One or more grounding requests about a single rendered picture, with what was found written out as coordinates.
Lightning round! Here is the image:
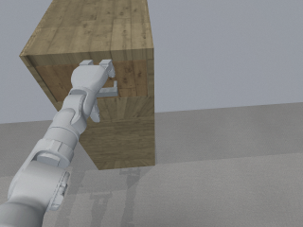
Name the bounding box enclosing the cabinet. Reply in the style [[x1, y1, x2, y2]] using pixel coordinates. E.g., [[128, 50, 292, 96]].
[[19, 0, 155, 170]]

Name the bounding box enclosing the handle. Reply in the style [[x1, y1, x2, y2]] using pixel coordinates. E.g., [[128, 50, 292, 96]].
[[96, 80, 118, 97]]

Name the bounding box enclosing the drawer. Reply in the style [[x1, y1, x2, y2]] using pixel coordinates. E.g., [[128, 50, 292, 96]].
[[36, 60, 148, 102]]

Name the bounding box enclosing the left robot forearm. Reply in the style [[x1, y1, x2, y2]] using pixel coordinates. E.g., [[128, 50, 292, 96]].
[[8, 86, 96, 200]]

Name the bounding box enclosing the robot left hand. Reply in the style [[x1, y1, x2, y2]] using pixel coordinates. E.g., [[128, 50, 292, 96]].
[[71, 59, 116, 123]]

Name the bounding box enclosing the robot left upper arm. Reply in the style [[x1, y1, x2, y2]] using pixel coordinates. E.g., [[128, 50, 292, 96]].
[[0, 160, 70, 227]]

